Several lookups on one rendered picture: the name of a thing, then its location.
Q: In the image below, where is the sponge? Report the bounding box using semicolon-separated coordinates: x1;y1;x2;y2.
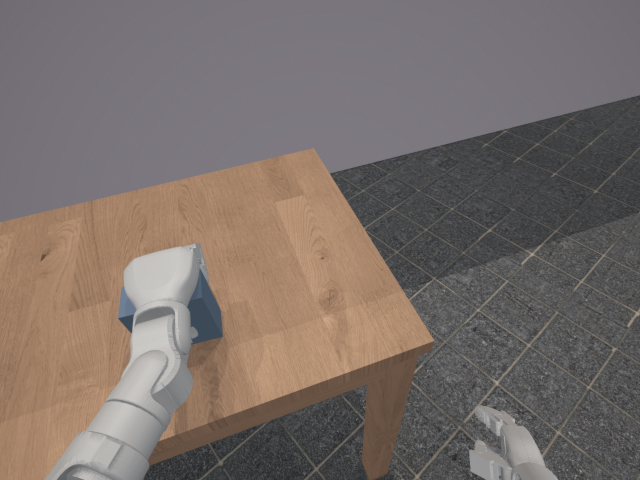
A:
118;269;223;345

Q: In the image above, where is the left robot hand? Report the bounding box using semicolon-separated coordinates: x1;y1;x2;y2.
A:
124;243;209;343

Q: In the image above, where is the right robot hand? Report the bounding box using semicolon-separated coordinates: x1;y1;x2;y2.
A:
469;405;546;480

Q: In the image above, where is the table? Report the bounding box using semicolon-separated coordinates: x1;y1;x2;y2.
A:
0;148;434;480

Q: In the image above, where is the left robot forearm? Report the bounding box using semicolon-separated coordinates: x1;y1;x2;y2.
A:
44;300;193;480

